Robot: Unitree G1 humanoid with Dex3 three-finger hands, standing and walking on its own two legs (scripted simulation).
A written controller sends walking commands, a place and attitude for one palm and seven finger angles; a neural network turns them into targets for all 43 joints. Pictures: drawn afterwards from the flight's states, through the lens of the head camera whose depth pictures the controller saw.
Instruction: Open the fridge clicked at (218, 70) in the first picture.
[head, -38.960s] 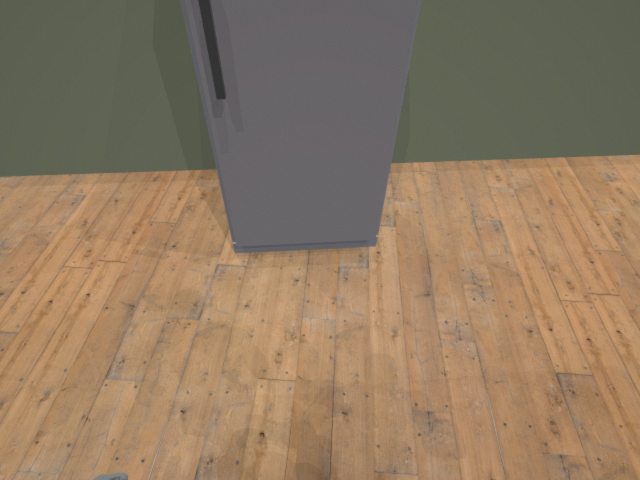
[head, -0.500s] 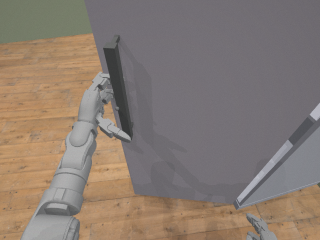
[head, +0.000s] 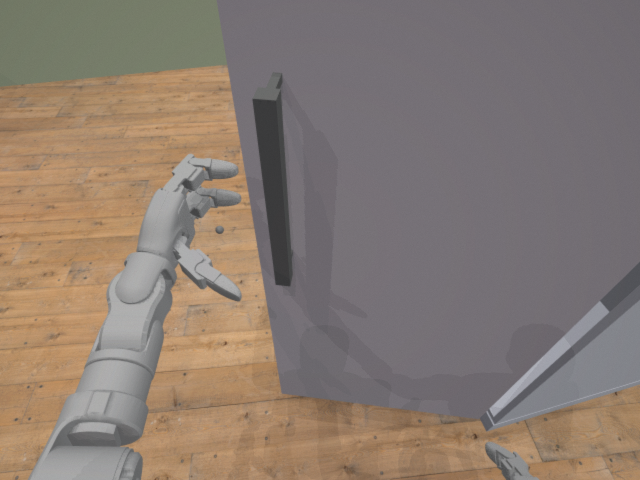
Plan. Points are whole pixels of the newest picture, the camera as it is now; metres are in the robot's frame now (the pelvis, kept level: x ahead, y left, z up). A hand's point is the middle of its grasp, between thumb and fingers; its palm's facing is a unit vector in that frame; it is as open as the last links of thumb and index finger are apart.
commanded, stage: slip the hand off the handle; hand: left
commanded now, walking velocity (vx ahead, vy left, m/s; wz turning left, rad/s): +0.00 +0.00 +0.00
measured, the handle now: (280, 197) +0.43 +0.08 +0.13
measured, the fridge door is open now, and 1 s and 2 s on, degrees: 68 68 68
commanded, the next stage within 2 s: draw the hand back to the body in 1.06 s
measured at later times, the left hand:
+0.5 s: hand (210, 277) +0.30 +0.14 +0.13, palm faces -0.07 -0.99 -0.14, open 14.7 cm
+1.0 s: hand (197, 311) +0.25 +0.14 +0.14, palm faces -0.06 -0.98 -0.17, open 14.7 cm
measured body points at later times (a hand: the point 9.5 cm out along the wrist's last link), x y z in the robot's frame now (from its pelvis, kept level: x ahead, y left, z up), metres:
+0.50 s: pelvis -0.01 +0.00 +0.00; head -0.02 -0.01 +0.45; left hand +0.30 +0.19 +0.14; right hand +0.17 -0.23 -0.08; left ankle -0.03 +0.09 -0.73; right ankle +0.01 -0.13 -0.73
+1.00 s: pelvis -0.01 -0.03 +0.00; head -0.02 -0.05 +0.45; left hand +0.25 +0.20 +0.15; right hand +0.18 -0.25 -0.08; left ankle -0.03 +0.09 -0.73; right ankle +0.01 -0.13 -0.73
